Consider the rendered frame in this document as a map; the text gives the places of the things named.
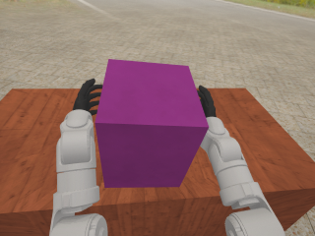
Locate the right robot hand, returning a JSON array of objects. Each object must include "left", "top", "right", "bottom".
[{"left": 197, "top": 85, "right": 217, "bottom": 118}]

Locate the pedestal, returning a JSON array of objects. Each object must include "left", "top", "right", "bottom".
[{"left": 0, "top": 88, "right": 315, "bottom": 236}]

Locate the right robot forearm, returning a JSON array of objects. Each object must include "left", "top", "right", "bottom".
[{"left": 200, "top": 116, "right": 285, "bottom": 236}]

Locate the robot left upper arm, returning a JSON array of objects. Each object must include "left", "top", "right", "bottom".
[{"left": 50, "top": 213, "right": 108, "bottom": 236}]

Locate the left robot hand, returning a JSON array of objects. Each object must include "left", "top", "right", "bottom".
[{"left": 73, "top": 79, "right": 103, "bottom": 116}]

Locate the carton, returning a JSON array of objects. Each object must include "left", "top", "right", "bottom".
[{"left": 94, "top": 59, "right": 209, "bottom": 188}]

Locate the robot right upper arm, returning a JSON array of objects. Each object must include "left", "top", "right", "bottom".
[{"left": 224, "top": 207, "right": 284, "bottom": 236}]

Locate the left robot forearm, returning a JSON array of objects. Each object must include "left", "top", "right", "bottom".
[{"left": 49, "top": 109, "right": 100, "bottom": 236}]

